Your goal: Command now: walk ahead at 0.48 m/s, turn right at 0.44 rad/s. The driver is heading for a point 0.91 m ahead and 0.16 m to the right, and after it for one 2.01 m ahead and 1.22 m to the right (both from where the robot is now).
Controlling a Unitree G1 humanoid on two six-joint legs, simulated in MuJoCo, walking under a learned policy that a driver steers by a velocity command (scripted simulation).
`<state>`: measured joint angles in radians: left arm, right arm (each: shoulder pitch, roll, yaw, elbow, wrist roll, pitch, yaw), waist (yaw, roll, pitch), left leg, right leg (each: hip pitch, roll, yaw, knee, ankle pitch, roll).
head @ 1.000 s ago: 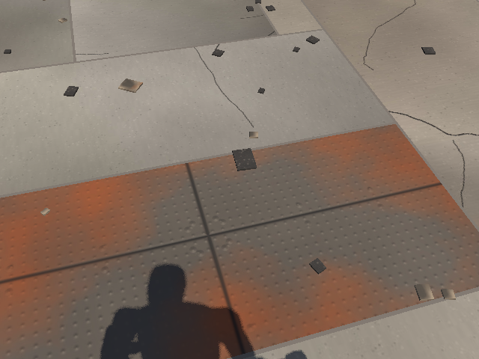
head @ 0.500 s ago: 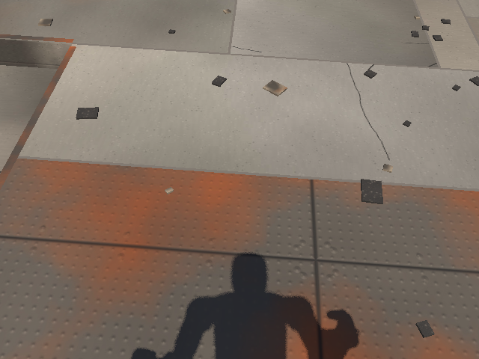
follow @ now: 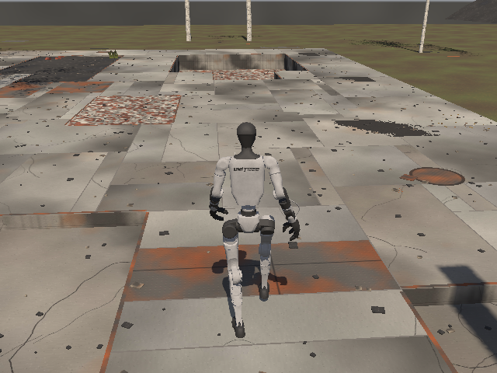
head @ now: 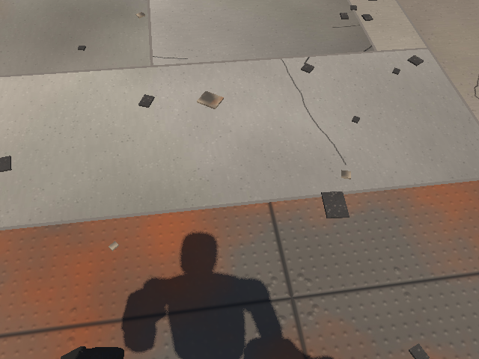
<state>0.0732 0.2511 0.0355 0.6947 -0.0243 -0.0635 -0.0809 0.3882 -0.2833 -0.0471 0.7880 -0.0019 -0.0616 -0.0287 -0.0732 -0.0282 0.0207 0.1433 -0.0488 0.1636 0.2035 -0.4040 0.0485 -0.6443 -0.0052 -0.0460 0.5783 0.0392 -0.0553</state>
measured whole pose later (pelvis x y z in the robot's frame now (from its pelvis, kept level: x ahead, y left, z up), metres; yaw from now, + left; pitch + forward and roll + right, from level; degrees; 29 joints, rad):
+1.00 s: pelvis +0.55 -0.07 +0.00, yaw -25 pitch +2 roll +1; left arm 0.02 0.25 0.02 0.62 -0.01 -0.07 -0.04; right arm 0.44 -0.31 -0.06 0.85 0.03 -0.06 0.00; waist -0.11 -0.01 0.02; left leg 0.02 0.02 0.05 0.38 -0.41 -0.02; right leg -0.45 -0.02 -0.01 0.49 -0.07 -0.07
